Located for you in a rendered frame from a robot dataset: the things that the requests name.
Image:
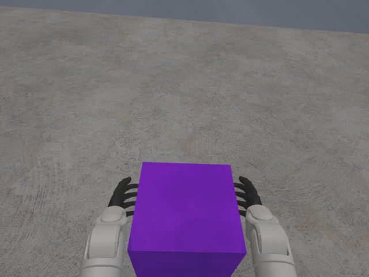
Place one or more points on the robot left hand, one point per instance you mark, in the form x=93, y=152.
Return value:
x=119, y=195

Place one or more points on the robot right hand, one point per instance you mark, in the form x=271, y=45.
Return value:
x=250, y=195

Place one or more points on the right robot forearm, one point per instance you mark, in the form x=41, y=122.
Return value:
x=270, y=248

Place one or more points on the left robot forearm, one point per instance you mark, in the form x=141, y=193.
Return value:
x=105, y=245

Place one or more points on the carton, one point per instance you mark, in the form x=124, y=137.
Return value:
x=186, y=222

